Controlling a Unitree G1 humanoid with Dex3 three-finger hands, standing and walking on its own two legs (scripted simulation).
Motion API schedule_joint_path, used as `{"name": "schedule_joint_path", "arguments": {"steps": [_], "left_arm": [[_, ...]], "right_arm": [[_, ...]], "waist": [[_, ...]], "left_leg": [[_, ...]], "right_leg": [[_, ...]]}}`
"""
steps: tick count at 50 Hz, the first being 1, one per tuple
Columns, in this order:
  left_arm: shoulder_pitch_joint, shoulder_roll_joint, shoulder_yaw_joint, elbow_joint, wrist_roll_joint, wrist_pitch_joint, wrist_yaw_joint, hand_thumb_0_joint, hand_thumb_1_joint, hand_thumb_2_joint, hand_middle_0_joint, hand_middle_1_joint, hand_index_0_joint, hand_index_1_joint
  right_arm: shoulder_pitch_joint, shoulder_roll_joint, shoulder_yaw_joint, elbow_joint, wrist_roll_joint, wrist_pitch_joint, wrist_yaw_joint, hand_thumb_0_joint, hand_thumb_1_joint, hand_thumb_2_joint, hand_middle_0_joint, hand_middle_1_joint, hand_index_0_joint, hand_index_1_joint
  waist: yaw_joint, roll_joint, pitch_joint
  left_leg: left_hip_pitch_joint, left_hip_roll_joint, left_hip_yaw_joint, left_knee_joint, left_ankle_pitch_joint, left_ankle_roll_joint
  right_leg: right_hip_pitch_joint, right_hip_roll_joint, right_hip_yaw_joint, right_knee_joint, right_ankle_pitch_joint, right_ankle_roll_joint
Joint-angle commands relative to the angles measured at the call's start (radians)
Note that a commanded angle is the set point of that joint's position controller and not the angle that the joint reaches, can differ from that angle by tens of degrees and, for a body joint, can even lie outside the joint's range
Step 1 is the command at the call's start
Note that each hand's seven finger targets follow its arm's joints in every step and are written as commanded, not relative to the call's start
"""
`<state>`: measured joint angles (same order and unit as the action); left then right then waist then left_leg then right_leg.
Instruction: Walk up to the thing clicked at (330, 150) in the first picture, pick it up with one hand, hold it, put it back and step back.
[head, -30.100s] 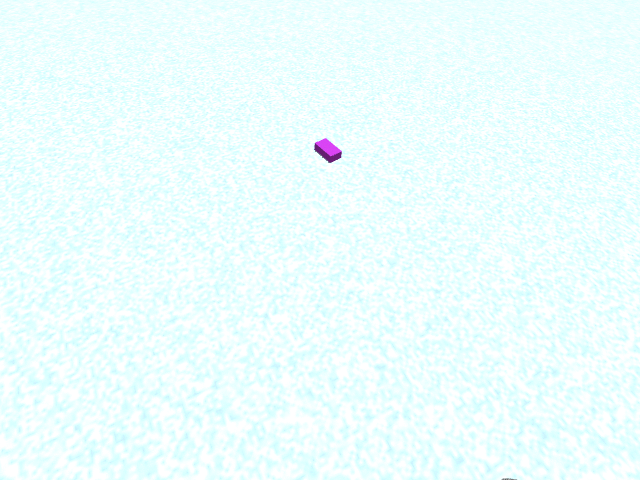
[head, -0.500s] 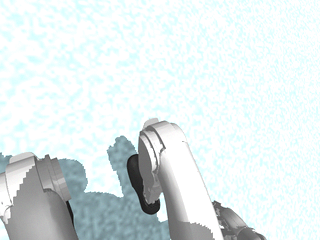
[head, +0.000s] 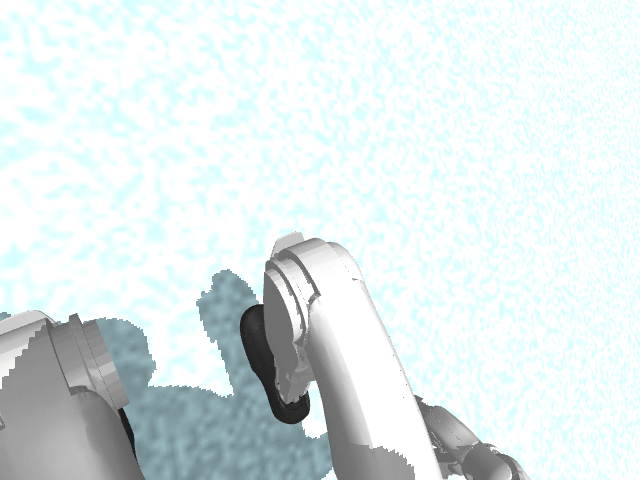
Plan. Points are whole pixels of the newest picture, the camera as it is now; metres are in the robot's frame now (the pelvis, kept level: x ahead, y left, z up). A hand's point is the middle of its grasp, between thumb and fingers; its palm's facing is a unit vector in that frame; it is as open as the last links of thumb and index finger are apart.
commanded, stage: rest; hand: left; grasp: from above
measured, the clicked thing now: out of the picture +0.45 +0.32 -0.27
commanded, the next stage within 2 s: open in 0.16 s
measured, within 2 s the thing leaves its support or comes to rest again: rests again in 1.50 s
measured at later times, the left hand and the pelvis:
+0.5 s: hand out of the picture +0.43 +0.31 -0.25, palm faces -0.47 -0.10 -0.88, open 10.2 cm; pelvis +0.00 +0.00 +0.00, yaw -1 degrees
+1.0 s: hand out of the picture +0.44 +0.31 -0.25, palm faces -0.46 -0.11 -0.88, open 13.2 cm; pelvis +0.00 +0.00 +0.00, yaw -1 degrees
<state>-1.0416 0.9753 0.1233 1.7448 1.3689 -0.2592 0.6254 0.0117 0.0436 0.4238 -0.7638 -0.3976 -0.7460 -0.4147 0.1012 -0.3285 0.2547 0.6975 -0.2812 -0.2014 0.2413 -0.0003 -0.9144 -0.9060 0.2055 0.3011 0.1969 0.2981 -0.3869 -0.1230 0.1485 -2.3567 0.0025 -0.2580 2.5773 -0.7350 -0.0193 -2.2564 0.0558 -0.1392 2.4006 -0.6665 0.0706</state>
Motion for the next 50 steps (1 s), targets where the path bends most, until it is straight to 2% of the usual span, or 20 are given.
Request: {"name": "schedule_joint_path", "arguments": {"steps": [1,11,13,14,15,19,22,23,25,28,32,33,37,38,39,41,44,46,48,50], "left_arm": [[-0.263,0.216,-0.006,-0.109,-0.014,-0.008,0.041,0.000,0.751,0.625,-1.102,-0.498,-1.106,-0.494],[-0.256,0.210,-0.022,-0.072,-0.025,0.000,0.059,0.000,0.706,0.604,-1.077,-0.478,-1.078,-0.478],[-0.262,0.203,-0.031,-0.071,-0.024,0.000,0.056,0.000,0.723,0.587,-1.082,-0.477,-1.087,-0.472],[-0.275,0.201,-0.039,-0.074,-0.029,0.000,0.056,0.000,0.643,0.584,-1.002,-0.480,-1.007,-0.480],[-0.275,0.229,-0.021,-0.073,-0.026,-0.002,0.063,0.000,0.563,0.600,-0.922,-0.498,-0.927,-0.499],[-0.266,0.224,-0.028,-0.073,-0.022,0.001,0.064,0.000,0.243,0.555,-0.633,-0.531,-0.640,-0.525],[-0.277,0.216,-0.036,-0.081,-0.026,0.001,0.063,0.000,0.003,0.579,-0.521,-0.565,-0.526,-0.560],[-0.277,0.230,-0.026,-0.085,-0.029,0.000,0.066,0.000,-0.044,0.600,-0.493,-0.581,-0.495,-0.580],[-0.273,0.224,-0.038,-0.090,-0.033,-0.001,0.066,0.000,-0.108,0.653,-0.448,-0.609,-0.444,-0.614],[-0.276,0.227,-0.040,-0.087,-0.038,0.001,0.070,0.000,-0.162,0.694,-0.397,-0.671,-0.396,-0.673],[-0.260,0.209,-0.051,-0.071,-0.040,0.009,0.058,0.000,-0.225,0.754,-0.345,-0.717,-0.340,-0.723],[-0.260,0.231,-0.035,-0.082,-0.044,0.009,0.062,0.000,-0.259,0.783,-0.327,-0.732,-0.317,-0.742],[-0.250,0.223,-0.042,-0.079,-0.051,0.016,0.046,0.000,-0.301,0.815,-0.285,-0.768,-0.276,-0.777],[-0.256,0.232,-0.034,-0.083,-0.054,0.015,0.043,0.000,-0.314,0.819,-0.272,-0.782,-0.264,-0.790],[-0.257,0.241,-0.025,-0.105,-0.051,0.012,0.042,0.000,-0.323,0.824,-0.255,-0.798,-0.250,-0.803],[-0.251,0.268,-0.012,-0.106,-0.051,0.011,0.041,0.000,-0.358,0.858,-0.233,-0.814,-0.224,-0.824],[-0.234,0.246,-0.025,-0.087,-0.053,0.011,0.033,0.000,-0.385,0.878,-0.195,-0.863,-0.191,-0.866],[-0.245,0.255,-0.012,-0.111,-0.057,0.007,0.030,0.000,-0.408,0.899,-0.171,-0.874,-0.166,-0.878],[-0.241,0.270,-0.007,-0.123,-0.056,0.002,0.027,0.000,-0.420,0.914,-0.174,-0.878,-0.164,-0.887],[-0.234,0.258,-0.014,-0.116,-0.058,-0.002,0.020,0.000,-0.442,0.931,-0.145,-0.901,-0.138,-0.908]], "right_arm": [[0.181,-0.332,-0.090,0.010,0.001,-0.007,-0.003,0.000,-0.907,-0.904,0.200,0.301,0.200,0.301],[0.176,-0.338,-0.075,0.011,0.005,-0.020,0.007,0.000,-0.910,-0.906,0.200,0.301,0.200,0.301],[0.175,-0.346,-0.074,0.001,0.002,-0.023,0.009,0.000,-0.909,-0.905,0.200,0.301,0.200,0.301],[0.173,-0.349,-0.077,0.005,0.006,-0.026,0.008,0.000,-0.901,-0.902,0.201,0.301,0.201,0.301],[0.171,-0.346,-0.070,0.004,0.004,-0.024,0.008,0.000,-0.899,-0.901,0.201,0.301,0.201,0.301],[0.168,-0.346,-0.064,-0.003,0.003,-0.021,0.007,0.000,-0.899,-0.902,0.201,0.301,0.201,0.301],[0.167,-0.354,-0.070,-0.005,0.006,-0.029,0.008,0.000,-0.898,-0.901,0.201,0.301,0.201,0.301],[0.162,-0.347,-0.063,-0.005,0.006,-0.028,0.007,0.000,-0.899,-0.902,0.201,0.301,0.201,0.301],[0.154,-0.344,-0.056,-0.002,0.009,-0.031,0.008,0.000,-0.898,-0.902,0.201,0.301,0.201,0.301],[0.152,-0.357,-0.069,-0.001,0.012,-0.036,0.003,0.000,-0.899,-0.902,0.201,0.301,0.201,0.301],[0.148,-0.345,-0.055,-0.008,0.009,-0.041,0.010,0.000,-0.898,-0.902,0.201,0.301,0.201,0.301],[0.165,-0.355,-0.060,-0.006,0.006,-0.037,0.009,0.000,-0.899,-0.902,0.201,0.301,0.201,0.301],[0.157,-0.348,-0.055,-0.006,0.011,-0.044,0.015,0.000,-0.897,-0.902,0.201,0.301,0.201,0.301],[0.158,-0.340,-0.045,-0.010,0.012,-0.044,0.016,0.000,-0.899,-0.903,0.201,0.301,0.201,0.301],[0.182,-0.357,-0.055,-0.008,0.009,-0.042,0.017,0.000,-0.897,-0.902,0.201,0.301,0.201,0.301],[0.170,-0.353,-0.052,-0.007,0.012,-0.038,0.014,0.000,-0.897,-0.902,0.201,0.301,0.201,0.301],[0.169,-0.347,-0.050,-0.013,0.011,-0.033,0.013,0.000,-0.897,-0.902,0.201,0.301,0.201,0.301],[0.187,-0.356,-0.052,-0.012,0.010,-0.030,0.014,0.000,-0.893,-0.900,0.201,0.301,0.201,0.301],[0.186,-0.355,-0.052,-0.016,0.011,-0.026,0.010,0.000,-0.896,-0.902,0.201,0.301,0.201,0.301],[0.176,-0.350,-0.050,-0.016,0.017,-0.025,0.008,0.000,-0.894,-0.901,0.201,0.301,0.201,0.301]], "waist": [[-0.045,0.506,-0.630],[-0.054,0.487,-0.611],[-0.065,0.494,-0.600],[-0.064,0.511,-0.590],[-0.056,0.498,-0.606],[-0.061,0.493,-0.609],[-0.065,0.518,-0.596],[-0.058,0.512,-0.602],[-0.060,0.502,-0.600],[-0.057,0.525,-0.586],[-0.065,0.511,-0.579],[-0.062,0.514,-0.602],[-0.060,0.531,-0.604],[-0.061,0.513,-0.596],[-0.065,0.534,-0.614],[-0.049,0.538,-0.619],[-0.056,0.535,-0.615],[-0.061,0.523,-0.610],[-0.057,0.524,-0.625],[-0.053,0.527,-0.607]], "left_leg": [[0.491,0.024,0.119,-0.267,0.218,0.027],[0.483,0.030,0.105,-0.265,0.247,0.028],[0.486,0.029,0.104,-0.270,0.231,0.028],[0.486,0.030,0.102,-0.275,0.223,0.026],[0.485,0.031,0.096,-0.282,0.220,0.025],[0.473,0.030,0.104,-0.268,0.225,0.030],[0.504,0.032,0.094,-0.285,0.220,0.022],[0.493,0.034,0.091,-0.287,0.214,0.023],[0.487,0.034,0.093,-0.280,0.216,0.023],[0.488,0.034,0.094,-0.297,0.190,0.019],[0.489,0.034,0.094,-0.279,0.197,0.021],[0.494,0.035,0.096,-0.288,0.216,0.022],[0.515,0.037,0.094,-0.278,0.245,0.018],[0.497,0.035,0.092,-0.274,0.239,0.020],[0.524,0.035,0.090,-0.286,0.265,0.018],[0.514,0.036,0.092,-0.284,0.263,0.017],[0.501,0.035,0.100,-0.272,0.265,0.018],[0.498,0.033,0.099,-0.268,0.274,0.021],[0.501,0.035,0.098,-0.272,0.272,0.022],[0.512,0.037,0.091,-0.275,0.271,0.016]], "right_leg": [[0.343,0.032,-0.131,-0.193,0.254,-0.088],[0.358,0.037,-0.138,-0.198,0.284,-0.082],[0.340,0.036,-0.141,-0.198,0.268,-0.083],[0.339,0.035,-0.138,-0.198,0.260,-0.085],[0.349,0.036,-0.142,-0.203,0.256,-0.085],[0.358,0.039,-0.138,-0.207,0.267,-0.082],[0.335,0.035,-0.144,-0.194,0.258,-0.085],[0.343,0.039,-0.144,-0.201,0.251,-0.085],[0.355,0.038,-0.140,-0.200,0.258,-0.084],[0.342,0.037,-0.138,-0.204,0.233,-0.088],[0.340,0.033,-0.142,-0.196,0.247,-0.083],[0.370,0.040,-0.140,-0.212,0.262,-0.084],[0.365,0.037,-0.140,-0.197,0.283,-0.083],[0.365,0.035,-0.143,-0.202,0.278,-0.081],[0.374,0.035,-0.145,-0.201,0.295,-0.083],[0.379,0.038,-0.142,-0.201,0.289,-0.087],[0.396,0.040,-0.139,-0.198,0.297,-0.086],[0.388,0.037,-0.145,-0.203,0.300,-0.086],[0.396,0.040,-0.143,-0.210,0.296,-0.086],[0.380,0.036,-0.145,-0.198,0.289,-0.089]]}}
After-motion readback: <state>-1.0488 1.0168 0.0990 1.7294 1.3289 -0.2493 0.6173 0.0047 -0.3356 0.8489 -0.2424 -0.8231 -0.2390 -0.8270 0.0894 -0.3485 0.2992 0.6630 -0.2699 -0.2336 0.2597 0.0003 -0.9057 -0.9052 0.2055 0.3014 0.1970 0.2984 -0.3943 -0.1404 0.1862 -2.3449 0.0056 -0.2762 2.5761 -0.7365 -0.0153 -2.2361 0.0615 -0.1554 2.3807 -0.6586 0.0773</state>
